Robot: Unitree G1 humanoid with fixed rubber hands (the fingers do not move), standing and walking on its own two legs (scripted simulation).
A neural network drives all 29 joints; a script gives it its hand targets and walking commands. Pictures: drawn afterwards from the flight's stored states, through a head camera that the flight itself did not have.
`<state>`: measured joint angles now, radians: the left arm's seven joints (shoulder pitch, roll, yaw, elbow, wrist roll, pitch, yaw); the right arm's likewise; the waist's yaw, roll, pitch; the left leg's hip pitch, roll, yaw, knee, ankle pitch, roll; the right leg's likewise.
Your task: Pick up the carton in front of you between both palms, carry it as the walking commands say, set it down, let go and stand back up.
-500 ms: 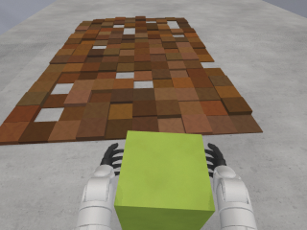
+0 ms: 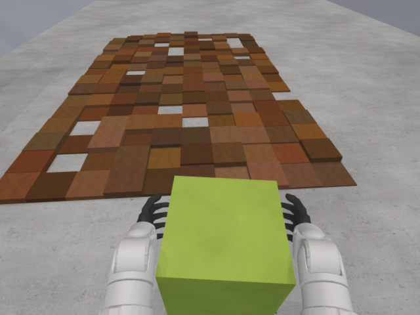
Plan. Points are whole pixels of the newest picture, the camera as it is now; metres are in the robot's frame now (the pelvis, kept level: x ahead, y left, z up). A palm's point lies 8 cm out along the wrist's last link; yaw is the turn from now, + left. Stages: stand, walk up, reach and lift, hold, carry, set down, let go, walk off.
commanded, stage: hold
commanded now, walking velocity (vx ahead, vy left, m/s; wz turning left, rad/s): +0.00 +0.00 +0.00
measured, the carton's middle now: (221, 252) +0.28 +0.00 -0.02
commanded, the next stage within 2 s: carry in 0.50 s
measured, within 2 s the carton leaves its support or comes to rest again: neither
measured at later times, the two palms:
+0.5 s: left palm (146, 227) +0.29 +0.15 +0.05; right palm (300, 228) +0.29 -0.15 +0.05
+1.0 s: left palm (160, 170) +0.42 +0.14 +0.08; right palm (291, 172) +0.42 -0.16 +0.08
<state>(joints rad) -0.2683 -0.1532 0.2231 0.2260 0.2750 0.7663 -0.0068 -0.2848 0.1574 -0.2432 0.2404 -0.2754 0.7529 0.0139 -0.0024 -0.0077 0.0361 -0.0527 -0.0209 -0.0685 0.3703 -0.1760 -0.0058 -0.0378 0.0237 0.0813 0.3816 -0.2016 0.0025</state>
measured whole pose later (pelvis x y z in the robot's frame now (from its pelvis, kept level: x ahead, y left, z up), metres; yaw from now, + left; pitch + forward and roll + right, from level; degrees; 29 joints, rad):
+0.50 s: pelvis +0.01 +0.00 +0.00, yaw +0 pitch -7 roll +0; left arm -0.27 -0.15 0.22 0.22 0.28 0.77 -0.01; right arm -0.28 0.16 -0.24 0.23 -0.28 0.75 0.02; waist 0.00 -0.01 0.02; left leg -0.07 -0.02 -0.07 0.37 -0.18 -0.01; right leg -0.05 0.02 0.08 0.38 -0.21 0.00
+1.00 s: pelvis +0.16 +0.00 -0.01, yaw -3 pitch +6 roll +2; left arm -0.13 -0.13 0.13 -0.32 0.10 1.16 0.10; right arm -0.17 0.14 -0.09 -0.25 -0.12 1.13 -0.07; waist 0.01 -0.04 -0.17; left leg -0.34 0.01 0.22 0.48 -0.21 0.05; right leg -0.27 -0.06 -0.04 0.76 -0.47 0.00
